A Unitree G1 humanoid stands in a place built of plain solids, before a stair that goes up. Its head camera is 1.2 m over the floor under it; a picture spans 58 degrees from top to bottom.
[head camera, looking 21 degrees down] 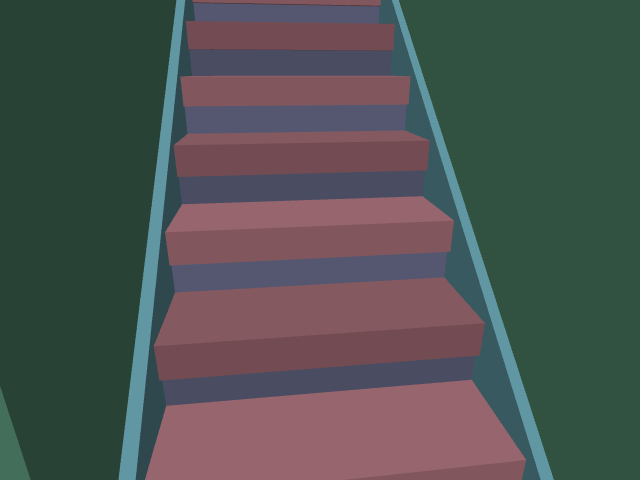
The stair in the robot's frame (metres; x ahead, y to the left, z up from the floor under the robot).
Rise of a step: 0.20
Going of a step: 0.25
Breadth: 0.83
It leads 7 degrees to the left of straight ahead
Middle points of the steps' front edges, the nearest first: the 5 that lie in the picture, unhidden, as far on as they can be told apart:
0.92 -0.02 0.59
1.17 0.01 0.79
1.42 0.04 0.99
1.67 0.08 1.19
1.91 0.11 1.39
